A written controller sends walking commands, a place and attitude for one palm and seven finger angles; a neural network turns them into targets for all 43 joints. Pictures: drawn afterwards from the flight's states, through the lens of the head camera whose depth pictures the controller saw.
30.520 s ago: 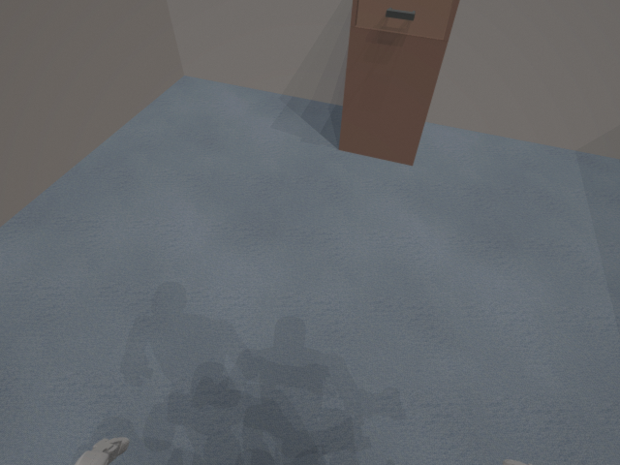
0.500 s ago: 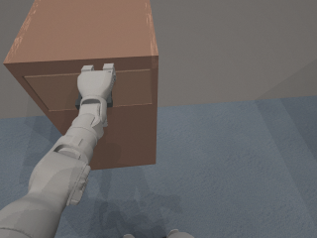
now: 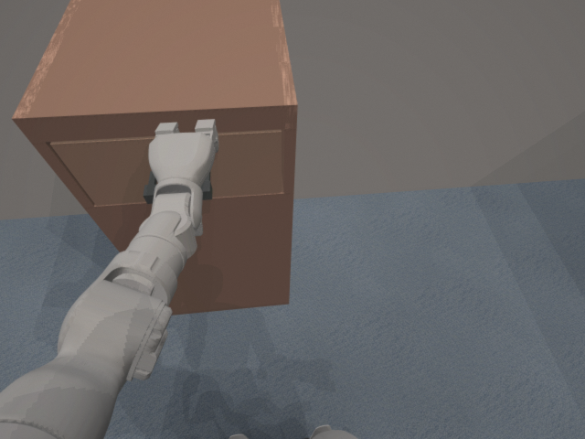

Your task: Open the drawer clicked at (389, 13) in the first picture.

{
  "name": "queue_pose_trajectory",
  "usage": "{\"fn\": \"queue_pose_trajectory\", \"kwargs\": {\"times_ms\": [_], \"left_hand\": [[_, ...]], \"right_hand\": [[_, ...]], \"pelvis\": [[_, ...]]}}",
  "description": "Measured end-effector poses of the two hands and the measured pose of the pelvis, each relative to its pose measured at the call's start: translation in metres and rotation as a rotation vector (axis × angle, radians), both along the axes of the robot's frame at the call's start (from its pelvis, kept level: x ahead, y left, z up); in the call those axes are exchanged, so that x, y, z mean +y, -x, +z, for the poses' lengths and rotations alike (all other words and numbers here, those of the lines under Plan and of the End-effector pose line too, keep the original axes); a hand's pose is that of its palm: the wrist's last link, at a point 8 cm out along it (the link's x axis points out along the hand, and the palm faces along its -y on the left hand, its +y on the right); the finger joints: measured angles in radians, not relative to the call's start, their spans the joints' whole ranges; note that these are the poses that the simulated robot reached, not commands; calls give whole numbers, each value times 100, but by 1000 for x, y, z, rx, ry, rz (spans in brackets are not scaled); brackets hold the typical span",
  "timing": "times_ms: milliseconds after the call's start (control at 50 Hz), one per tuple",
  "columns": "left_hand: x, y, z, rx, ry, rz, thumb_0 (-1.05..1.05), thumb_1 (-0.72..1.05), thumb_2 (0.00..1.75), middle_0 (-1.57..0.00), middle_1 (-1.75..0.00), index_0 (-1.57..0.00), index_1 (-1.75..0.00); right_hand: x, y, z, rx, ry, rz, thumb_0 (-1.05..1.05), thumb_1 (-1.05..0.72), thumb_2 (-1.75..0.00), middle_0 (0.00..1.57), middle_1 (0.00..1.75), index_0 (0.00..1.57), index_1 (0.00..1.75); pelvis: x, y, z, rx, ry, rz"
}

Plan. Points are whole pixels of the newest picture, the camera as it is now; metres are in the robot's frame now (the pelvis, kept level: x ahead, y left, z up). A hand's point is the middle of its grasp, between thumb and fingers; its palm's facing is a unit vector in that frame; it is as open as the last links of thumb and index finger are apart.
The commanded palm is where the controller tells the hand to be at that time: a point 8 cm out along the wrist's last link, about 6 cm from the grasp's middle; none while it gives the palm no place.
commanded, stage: lower the fingers behind the handle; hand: left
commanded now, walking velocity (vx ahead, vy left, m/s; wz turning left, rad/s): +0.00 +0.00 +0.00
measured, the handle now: (179, 183) +0.54 +0.15 -0.02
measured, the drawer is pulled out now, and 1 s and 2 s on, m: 0.00 0.00 0.00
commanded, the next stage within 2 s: lift the fingers back up to retry in 1.54 s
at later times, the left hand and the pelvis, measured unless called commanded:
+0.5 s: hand (194, 179) +0.50 +0.11 +0.04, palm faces +0.08 +0.00 -1.00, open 13.6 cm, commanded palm +0.48 +0.15 +0.04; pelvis -0.02 +0.00 -0.02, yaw +1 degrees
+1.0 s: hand (194, 180) +0.50 +0.11 +0.03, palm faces +0.11 +0.02 -0.99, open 13.6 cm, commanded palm +0.49 +0.15 +0.01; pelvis -0.04 +0.01 -0.04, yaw +1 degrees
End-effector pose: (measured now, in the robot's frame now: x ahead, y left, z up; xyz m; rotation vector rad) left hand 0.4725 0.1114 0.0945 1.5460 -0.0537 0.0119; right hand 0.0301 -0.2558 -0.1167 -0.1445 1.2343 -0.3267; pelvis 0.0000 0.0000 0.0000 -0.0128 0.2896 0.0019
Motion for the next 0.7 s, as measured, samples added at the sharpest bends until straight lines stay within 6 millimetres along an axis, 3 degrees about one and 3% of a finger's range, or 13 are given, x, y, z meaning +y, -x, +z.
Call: {"fn": "queue_pose_trajectory", "kwargs": {"times_ms": [280, 700], "left_hand": [[-2, 1, -3, -34, -9, 23, 0, -49, 30, -41, -125, -36, -132], [-4, 2, -6, -46, -31, 40, 0, -50, 30, -38, -125, -31, -136]], "right_hand": [[-4, 10, -4, 26, 13, 18, 1, -90, -90, 20, 29, 21, 30], [-2, 52, -17, 61, 39, -1, 1, -90, -90, 20, 29, 21, 30]], "pelvis": [[-2, 8, -8, 27, 3, 13], [0, 32, -25, 60, 10, 17]]}}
